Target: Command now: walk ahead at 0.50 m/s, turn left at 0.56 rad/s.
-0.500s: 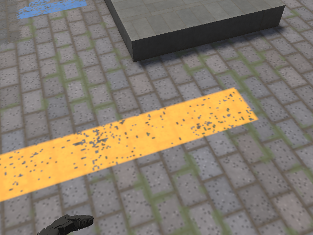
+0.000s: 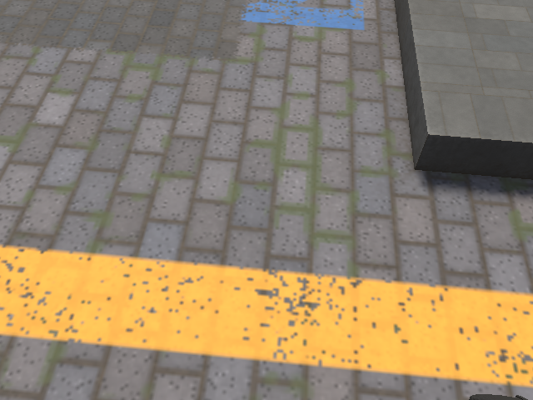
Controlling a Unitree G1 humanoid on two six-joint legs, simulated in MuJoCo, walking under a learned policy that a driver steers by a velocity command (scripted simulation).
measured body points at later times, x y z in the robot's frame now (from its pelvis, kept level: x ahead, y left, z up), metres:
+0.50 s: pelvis +0.29 -0.02 +0.00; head +0.34 -0.02 +0.45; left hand +0.50 +0.22 -0.09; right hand +0.32 -0.29 -0.13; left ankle +0.10 +0.08 -0.68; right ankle +0.43 -0.10 -0.72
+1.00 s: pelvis +0.41 +0.00 +0.02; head +0.42 +0.01 +0.47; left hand +0.51 +0.25 -0.12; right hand +0.51 -0.26 -0.11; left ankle +0.43 +0.14 -0.72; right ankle +0.43 -0.10 -0.72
